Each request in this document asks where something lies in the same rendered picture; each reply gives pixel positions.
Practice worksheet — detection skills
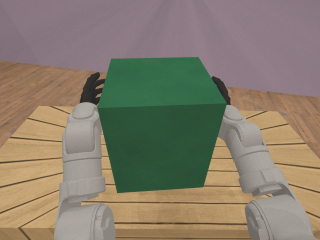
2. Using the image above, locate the carton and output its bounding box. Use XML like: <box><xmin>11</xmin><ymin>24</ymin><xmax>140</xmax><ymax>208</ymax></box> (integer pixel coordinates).
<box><xmin>97</xmin><ymin>57</ymin><xmax>227</xmax><ymax>193</ymax></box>

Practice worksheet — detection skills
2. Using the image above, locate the left robot hand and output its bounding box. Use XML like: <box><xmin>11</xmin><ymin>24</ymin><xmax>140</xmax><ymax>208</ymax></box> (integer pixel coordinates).
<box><xmin>79</xmin><ymin>72</ymin><xmax>106</xmax><ymax>107</ymax></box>

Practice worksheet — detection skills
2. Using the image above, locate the right robot hand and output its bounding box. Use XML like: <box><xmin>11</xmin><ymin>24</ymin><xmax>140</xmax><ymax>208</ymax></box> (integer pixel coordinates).
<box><xmin>212</xmin><ymin>76</ymin><xmax>231</xmax><ymax>105</ymax></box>

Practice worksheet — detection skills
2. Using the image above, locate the robot right upper arm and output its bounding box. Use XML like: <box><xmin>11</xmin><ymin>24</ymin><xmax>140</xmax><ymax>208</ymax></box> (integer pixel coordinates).
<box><xmin>245</xmin><ymin>194</ymin><xmax>319</xmax><ymax>240</ymax></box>

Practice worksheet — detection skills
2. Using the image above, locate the pedestal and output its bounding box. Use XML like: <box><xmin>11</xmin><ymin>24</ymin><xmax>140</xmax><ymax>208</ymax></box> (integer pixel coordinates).
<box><xmin>0</xmin><ymin>106</ymin><xmax>320</xmax><ymax>240</ymax></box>

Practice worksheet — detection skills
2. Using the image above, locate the left robot forearm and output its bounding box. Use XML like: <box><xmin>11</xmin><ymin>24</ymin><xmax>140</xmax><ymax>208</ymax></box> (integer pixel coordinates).
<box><xmin>54</xmin><ymin>102</ymin><xmax>106</xmax><ymax>240</ymax></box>

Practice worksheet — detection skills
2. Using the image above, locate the right robot forearm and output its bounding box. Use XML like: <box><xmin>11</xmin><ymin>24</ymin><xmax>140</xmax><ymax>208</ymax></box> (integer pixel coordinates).
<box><xmin>218</xmin><ymin>105</ymin><xmax>313</xmax><ymax>234</ymax></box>

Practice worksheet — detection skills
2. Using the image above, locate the robot left upper arm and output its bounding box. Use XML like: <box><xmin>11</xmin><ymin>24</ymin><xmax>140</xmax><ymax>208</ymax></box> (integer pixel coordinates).
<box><xmin>55</xmin><ymin>203</ymin><xmax>116</xmax><ymax>240</ymax></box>

